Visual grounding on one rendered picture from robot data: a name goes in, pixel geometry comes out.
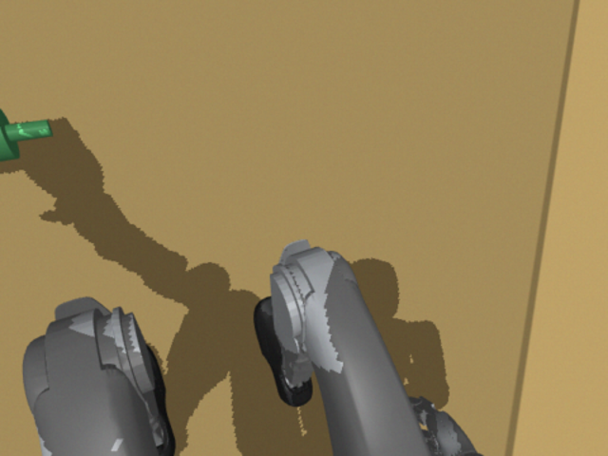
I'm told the bottle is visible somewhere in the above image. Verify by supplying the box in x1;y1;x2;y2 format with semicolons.
0;109;53;162

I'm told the left robot foot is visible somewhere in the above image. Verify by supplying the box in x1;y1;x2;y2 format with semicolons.
146;345;176;456

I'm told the right robot hand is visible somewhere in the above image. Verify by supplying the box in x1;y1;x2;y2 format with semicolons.
408;396;477;456

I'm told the right robot foot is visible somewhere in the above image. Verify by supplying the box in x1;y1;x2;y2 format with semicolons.
254;296;313;407

